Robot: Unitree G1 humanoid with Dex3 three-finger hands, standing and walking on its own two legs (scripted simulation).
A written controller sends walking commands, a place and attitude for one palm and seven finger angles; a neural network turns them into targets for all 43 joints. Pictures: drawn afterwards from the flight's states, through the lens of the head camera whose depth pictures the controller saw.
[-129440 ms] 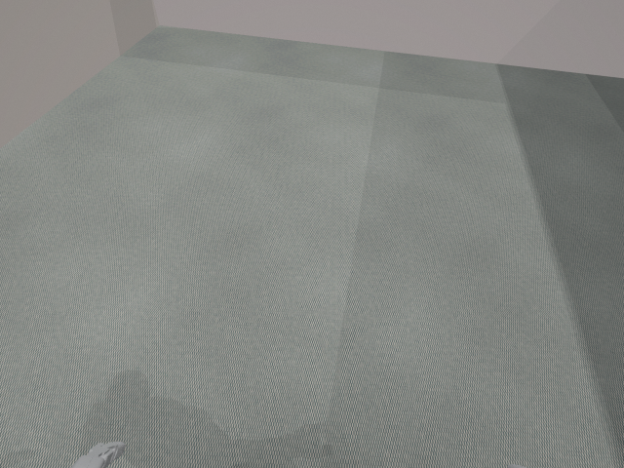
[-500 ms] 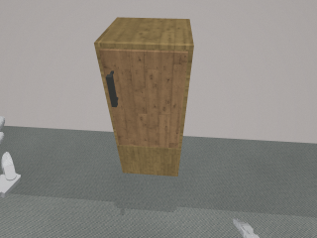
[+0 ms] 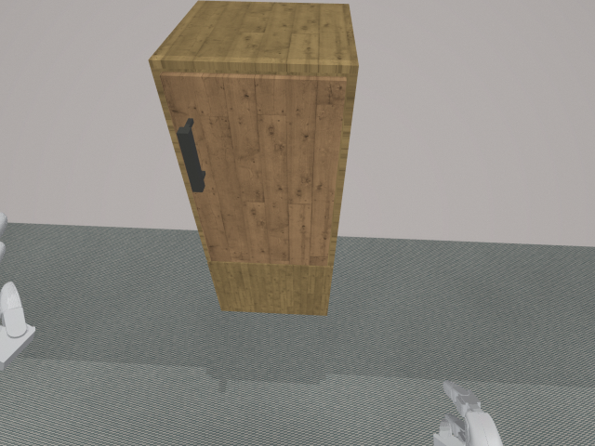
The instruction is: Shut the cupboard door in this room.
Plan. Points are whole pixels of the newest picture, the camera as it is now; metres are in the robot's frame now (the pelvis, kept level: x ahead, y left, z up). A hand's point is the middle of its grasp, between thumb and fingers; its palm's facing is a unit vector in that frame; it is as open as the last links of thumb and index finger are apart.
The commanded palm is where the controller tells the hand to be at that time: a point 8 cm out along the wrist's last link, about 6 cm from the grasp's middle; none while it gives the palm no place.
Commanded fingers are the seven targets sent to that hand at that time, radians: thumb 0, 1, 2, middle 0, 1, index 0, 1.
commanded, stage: stop stepping back and stand still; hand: left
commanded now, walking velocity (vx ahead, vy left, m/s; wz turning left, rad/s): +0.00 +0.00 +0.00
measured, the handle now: (194, 155) +0.70 +0.26 +0.00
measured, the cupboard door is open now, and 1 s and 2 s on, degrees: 0 0 0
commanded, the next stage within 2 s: let the arm hang, fingers relaxed in 0.04 s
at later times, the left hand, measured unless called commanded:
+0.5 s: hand out of the picture -0.01 +0.19 -0.19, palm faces +0.05 -0.99 -0.15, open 7.1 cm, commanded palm none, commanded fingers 0.00 0.90 0.90 -0.20 -0.30 -0.20 -0.30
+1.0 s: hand out of the picture -0.09 +0.20 -0.17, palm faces +0.07 -0.97 -0.23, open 7.4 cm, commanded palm none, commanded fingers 0.00 0.90 0.90 -0.20 -0.30 -0.20 -0.30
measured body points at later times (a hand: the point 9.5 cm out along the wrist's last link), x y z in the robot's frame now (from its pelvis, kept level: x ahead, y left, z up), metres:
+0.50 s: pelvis -0.04 +0.01 -0.01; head -0.02 +0.05 +0.44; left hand -0.02 +0.24 -0.17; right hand +0.02 -0.25 -0.13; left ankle +0.03 +0.11 -0.74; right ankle -0.06 -0.08 -0.74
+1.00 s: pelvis -0.04 +0.01 +0.00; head -0.05 +0.01 +0.45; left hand -0.09 +0.25 -0.15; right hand -0.02 -0.22 -0.16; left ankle +0.03 +0.11 -0.74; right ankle -0.06 -0.08 -0.74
